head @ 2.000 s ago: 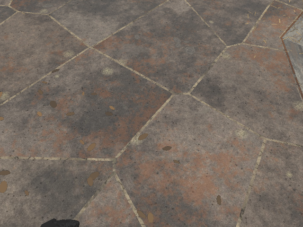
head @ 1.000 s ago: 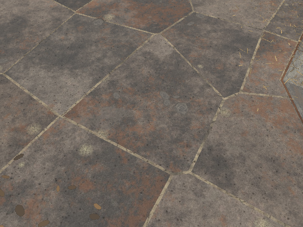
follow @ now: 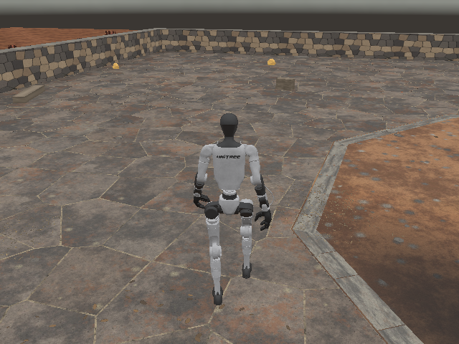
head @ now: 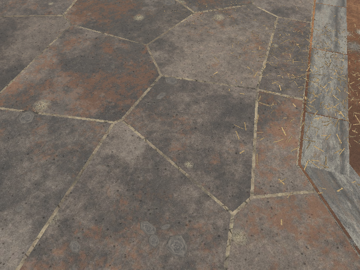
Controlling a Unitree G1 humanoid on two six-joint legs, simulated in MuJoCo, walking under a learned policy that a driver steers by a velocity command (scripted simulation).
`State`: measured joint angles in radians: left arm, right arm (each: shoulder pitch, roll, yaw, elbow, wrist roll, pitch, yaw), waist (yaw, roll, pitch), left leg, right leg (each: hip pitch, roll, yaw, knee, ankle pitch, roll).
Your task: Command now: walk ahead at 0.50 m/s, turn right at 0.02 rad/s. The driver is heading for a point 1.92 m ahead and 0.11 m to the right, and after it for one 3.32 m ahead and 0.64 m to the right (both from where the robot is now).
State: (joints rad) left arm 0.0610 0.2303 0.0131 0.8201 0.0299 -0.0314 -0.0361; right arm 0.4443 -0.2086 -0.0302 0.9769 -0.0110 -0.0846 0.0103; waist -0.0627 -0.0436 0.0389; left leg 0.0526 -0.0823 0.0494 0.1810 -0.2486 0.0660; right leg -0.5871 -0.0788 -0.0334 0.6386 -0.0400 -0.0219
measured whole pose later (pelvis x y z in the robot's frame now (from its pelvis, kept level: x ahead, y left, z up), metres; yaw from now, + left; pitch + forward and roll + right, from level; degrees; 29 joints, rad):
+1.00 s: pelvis +0.20 -0.02 +0.00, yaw +0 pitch -2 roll +0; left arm 0.30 0.15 0.00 1.13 0.01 -0.01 0.04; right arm 0.27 -0.15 0.01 1.14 -0.01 -0.01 -0.04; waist 0.00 0.00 0.03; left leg -0.15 -0.02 0.03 0.38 -0.19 0.03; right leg -0.10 0.03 -0.07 0.36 -0.23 -0.05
